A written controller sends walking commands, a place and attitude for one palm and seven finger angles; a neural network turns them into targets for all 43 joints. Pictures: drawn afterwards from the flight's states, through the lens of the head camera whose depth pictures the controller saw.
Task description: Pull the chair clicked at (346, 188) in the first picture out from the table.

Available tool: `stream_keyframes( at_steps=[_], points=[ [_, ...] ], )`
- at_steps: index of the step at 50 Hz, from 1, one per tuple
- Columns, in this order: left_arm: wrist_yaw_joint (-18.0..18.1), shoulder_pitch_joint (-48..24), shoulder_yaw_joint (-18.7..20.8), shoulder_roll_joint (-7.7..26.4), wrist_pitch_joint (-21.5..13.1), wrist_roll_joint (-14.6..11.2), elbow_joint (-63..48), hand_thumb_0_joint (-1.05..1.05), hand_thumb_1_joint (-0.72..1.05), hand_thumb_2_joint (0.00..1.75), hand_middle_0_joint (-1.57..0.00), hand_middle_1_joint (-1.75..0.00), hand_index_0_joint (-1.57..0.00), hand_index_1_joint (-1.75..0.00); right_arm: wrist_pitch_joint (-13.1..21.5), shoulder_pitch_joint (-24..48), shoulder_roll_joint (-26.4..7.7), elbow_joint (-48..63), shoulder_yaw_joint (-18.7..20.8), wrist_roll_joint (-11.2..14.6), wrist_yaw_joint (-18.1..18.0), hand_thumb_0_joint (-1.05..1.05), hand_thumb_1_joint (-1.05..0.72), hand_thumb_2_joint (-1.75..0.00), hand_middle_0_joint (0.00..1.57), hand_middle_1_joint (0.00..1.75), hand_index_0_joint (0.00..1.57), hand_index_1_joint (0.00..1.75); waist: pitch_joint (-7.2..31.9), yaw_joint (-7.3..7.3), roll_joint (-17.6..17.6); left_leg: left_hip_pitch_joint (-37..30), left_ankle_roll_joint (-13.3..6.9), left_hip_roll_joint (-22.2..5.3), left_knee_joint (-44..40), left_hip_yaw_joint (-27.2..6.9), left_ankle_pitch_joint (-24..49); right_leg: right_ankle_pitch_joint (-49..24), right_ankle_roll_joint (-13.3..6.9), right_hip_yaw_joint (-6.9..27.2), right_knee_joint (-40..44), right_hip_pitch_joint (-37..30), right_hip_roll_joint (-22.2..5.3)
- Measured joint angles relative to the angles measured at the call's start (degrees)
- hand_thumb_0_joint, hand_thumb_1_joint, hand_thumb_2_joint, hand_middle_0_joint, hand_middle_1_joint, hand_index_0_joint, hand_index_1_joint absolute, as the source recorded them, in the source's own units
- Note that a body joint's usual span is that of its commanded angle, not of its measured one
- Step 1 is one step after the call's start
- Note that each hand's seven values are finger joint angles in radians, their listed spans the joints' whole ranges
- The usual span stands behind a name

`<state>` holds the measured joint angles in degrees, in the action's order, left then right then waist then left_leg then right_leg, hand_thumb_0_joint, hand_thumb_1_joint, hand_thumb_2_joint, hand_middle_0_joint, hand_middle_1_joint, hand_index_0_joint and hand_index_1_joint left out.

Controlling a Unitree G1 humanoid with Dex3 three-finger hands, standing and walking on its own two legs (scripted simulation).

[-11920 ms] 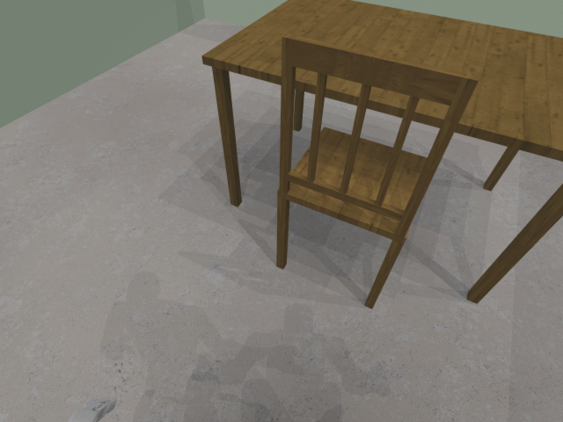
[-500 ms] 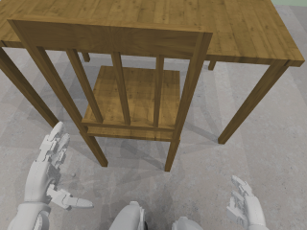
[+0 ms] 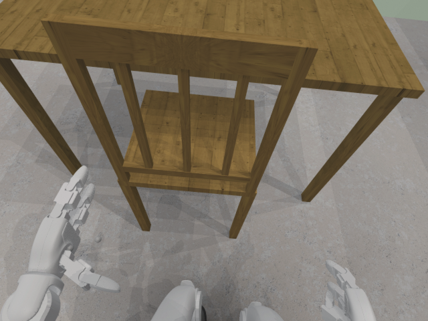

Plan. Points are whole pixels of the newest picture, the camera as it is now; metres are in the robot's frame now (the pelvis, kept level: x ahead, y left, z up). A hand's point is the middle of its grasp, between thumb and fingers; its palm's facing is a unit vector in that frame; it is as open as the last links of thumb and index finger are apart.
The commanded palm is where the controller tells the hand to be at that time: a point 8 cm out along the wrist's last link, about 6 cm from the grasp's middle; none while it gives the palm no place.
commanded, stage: raise the hand toward the chair's back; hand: left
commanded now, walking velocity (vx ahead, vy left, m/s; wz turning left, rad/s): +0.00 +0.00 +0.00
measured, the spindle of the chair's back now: (185, 130) +0.50 +0.10 +0.02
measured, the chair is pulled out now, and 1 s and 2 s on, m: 0.00 0.00 0.00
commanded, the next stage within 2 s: aim the fingers beside a spindle in 0.28 s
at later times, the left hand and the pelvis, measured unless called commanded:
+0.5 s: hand (113, 238) +0.24 +0.18 +0.04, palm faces +0.03 -1.00 -0.09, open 16.9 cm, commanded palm +0.22 +0.23 +0.04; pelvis +0.00 -0.03 +0.00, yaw +1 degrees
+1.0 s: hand (145, 222) +0.28 +0.14 +0.02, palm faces +0.00 -1.00 -0.07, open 16.9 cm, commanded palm +0.26 +0.20 +0.02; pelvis +0.02 -0.05 -0.01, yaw +0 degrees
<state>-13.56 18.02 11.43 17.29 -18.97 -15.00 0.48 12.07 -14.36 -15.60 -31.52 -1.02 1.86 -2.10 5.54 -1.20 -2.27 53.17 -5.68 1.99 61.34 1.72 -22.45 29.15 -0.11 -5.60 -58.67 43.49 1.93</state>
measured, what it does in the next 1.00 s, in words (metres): shifts its weight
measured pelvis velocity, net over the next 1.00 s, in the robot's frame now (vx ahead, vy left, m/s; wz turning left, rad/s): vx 0.02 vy -0.05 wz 0.00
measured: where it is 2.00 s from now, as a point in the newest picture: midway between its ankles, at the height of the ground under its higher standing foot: outside the picture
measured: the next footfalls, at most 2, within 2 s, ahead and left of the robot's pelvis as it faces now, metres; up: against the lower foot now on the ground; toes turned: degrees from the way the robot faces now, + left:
none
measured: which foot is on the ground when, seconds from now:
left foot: down 0.00-1.00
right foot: down 0.00-1.00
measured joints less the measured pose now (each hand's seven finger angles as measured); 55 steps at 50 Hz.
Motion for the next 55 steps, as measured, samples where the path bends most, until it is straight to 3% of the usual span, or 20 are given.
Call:
stream_keyframes(
  at_steps=[7, 15, 32, 42, 55],
  points=[
    [1.45, -0.16, 0.53, 0.02, -1.74, 0.32, -0.13, -0.01, -0.5, 0.3, -0.06, -0.08, -0.06, -0.08, 0.22, 0.04, 0.05, -0.14, 0.03, -0.23, 0.45, 0.01, -0.9, -0.9, 0.2, 0.3, 0.2, 0.3, -0.11, -0.14, -0.13, 0.45, 0.19, -0.01, 0.34, 0.04, 0.12, 0.14, -0.24, 0.01, -0.82, 0.67, -0.03],
    [0.9, 0.09, -0.14, -0.31, -0.63, 0.21, 0.56, -0.01, -0.5, 0.3, -0.06, -0.08, -0.06, -0.08, 0.5, 0.46, 0.59, 0.03, -0.64, -0.01, 0.28, 0.01, -0.9, -0.9, 0.2, 0.3, 0.2, 0.3, -0.02, 0.07, -0.57, 0.24, 0.29, -0.23, 0.25, -0.63, 0.3, 0.23, -1.02, -0.6, -0.72, 0.38, 0.34],
    [-0.42, -3.46, -0.76, -1.16, -3.04, 0.23, 5.13, -0.01, -0.5, 0.3, -0.06, -0.08, -0.06, -0.08, 2.42, 1.25, 0.16, -1.14, -0.04, -0.24, 0.16, 0.01, -0.9, -0.9, 0.2, 0.3, 0.2, 0.3, 0.53, 0.17, -0.74, 1.46, 1.85, -0.98, 1.42, -2.25, -0.79, 1.72, -3.4, -2.02, -1.66, 1.37, 1.43],
    [-0.61, -4.95, 0.13, -1.86, -3.74, -0.09, 7.93, -0.01, -0.5, 0.3, -0.06, -0.08, -0.07, -0.08, 1.41, 1.31, 0.3, -1.69, 0.78, -0.1, 0.81, 0.01, -0.9, -0.9, 0.2, 0.3, 0.2, 0.3, 1.49, 0.2, -0.79, 2.61, 2.57, -1.49, 2.45, -1.71, -1.93, 2.98, -4.12, -1.43, -3.36, 3.06, 1.82],
    [0.22, -8.41, -2.16, -3.62, -5.46, 0.55, 9.67, -0.01, -0.5, 0.3, -0.06, -0.08, -0.06, -0.08, 1.03, 1.71, 0.2, -1.76, 1.01, -0.24, 1.28, 0.01, -0.9, -0.9, 0.2, 0.3, 0.2, 0.3, 1.81, 0.37, -0.89, 5.05, 2.73, -1.5, 4.36, -1.28, -2.62, 4.05, -4.35, -1.17, -6.02, 5.86, 1.67]
  ],
)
